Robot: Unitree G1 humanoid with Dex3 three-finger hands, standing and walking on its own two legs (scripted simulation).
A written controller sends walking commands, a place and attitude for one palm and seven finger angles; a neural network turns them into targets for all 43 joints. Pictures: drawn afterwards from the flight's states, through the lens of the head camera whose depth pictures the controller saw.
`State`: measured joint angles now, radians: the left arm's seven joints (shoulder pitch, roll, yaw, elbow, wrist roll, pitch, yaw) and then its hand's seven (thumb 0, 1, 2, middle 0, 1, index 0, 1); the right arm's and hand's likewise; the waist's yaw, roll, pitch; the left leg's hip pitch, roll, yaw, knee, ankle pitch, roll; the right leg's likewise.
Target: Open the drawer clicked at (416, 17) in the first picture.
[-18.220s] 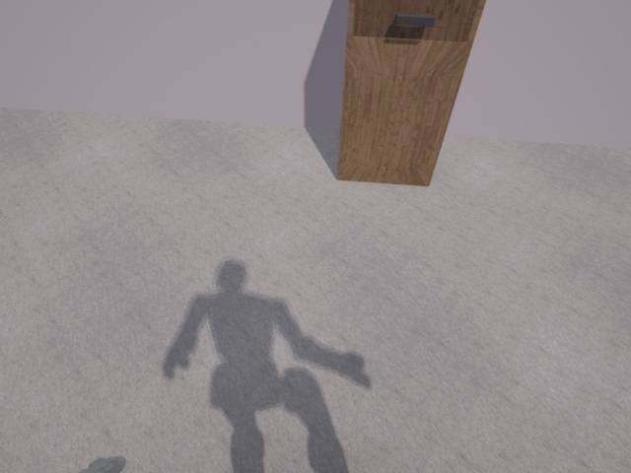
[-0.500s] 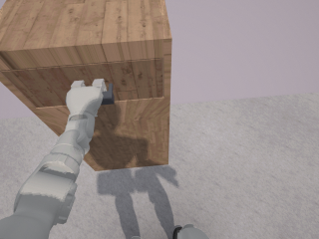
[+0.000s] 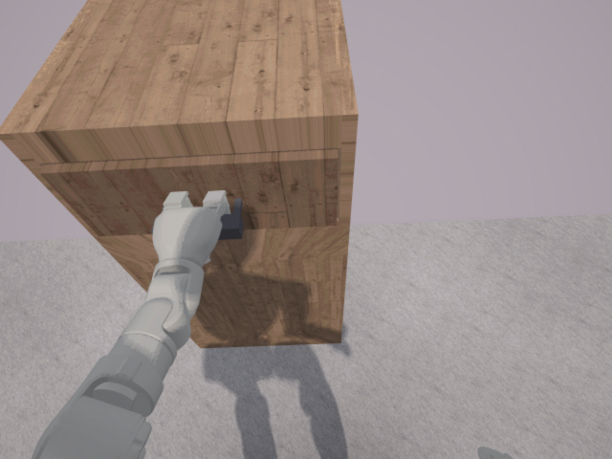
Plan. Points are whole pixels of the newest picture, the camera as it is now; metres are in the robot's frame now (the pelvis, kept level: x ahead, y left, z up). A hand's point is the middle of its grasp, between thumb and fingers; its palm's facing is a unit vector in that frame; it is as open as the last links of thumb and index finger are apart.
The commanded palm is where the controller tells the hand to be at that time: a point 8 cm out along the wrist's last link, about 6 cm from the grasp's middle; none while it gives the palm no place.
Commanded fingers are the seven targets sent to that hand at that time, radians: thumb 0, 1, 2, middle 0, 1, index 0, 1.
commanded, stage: pull the drawer open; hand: left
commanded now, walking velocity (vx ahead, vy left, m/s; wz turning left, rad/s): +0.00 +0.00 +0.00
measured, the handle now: (200, 216) +0.45 +0.18 +0.02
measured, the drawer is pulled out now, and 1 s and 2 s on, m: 0.01 0.11 0.24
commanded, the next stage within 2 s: none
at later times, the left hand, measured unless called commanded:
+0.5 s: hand (201, 244) +0.41 +0.18 +0.00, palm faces -0.03 -0.03 -1.00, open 5.9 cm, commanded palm +0.37 +0.18 +0.06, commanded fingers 0.00 0.90 0.90 -0.40 -1.35 -0.40 -1.35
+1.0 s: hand (192, 306) +0.31 +0.17 +0.00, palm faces +0.03 -0.06 -1.00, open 5.9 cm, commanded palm +0.30 +0.18 +0.06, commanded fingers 0.00 0.90 0.90 -0.40 -1.35 -0.40 -1.35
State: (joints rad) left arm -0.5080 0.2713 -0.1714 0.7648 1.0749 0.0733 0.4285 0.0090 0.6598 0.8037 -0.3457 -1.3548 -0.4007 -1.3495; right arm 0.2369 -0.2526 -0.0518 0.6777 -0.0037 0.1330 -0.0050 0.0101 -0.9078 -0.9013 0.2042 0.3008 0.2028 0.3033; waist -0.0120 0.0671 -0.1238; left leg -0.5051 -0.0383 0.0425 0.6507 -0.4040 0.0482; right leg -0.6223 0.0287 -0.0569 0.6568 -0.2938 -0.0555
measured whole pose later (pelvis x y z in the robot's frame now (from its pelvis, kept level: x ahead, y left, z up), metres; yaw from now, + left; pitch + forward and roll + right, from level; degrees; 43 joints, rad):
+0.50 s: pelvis -0.01 +0.00 +0.00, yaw -1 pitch +15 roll +0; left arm -0.57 0.30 -0.12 0.85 1.08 0.05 0.40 0.01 0.67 0.78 -0.35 -1.36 -0.39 -1.35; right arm 0.27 -0.24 -0.05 0.67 -0.01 0.14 -0.02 0.01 -0.91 -0.90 0.20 0.30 0.20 0.30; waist -0.04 0.06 -0.12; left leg -0.52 -0.03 0.06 0.66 -0.40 0.05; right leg -0.65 0.03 -0.05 0.67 -0.28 -0.06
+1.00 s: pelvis +0.00 +0.00 +0.00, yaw +0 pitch +9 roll +0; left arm -0.14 0.24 -0.27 0.38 1.10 0.14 0.41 0.02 0.64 0.81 -0.36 -1.35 -0.42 -1.35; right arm 0.11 -0.26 -0.04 0.63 0.00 0.13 0.00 0.01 -0.91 -0.90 0.20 0.30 0.20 0.30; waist 0.06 0.07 -0.10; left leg -0.39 -0.05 0.04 0.63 -0.40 0.05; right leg -0.52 0.02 -0.06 0.65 -0.30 -0.06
